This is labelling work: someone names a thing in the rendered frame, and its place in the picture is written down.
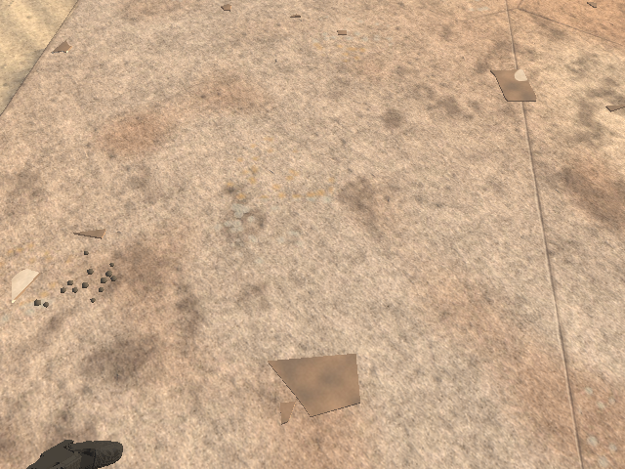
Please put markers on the left robot hand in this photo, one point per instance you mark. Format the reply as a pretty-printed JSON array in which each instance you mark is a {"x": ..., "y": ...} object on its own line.
[{"x": 86, "y": 455}]

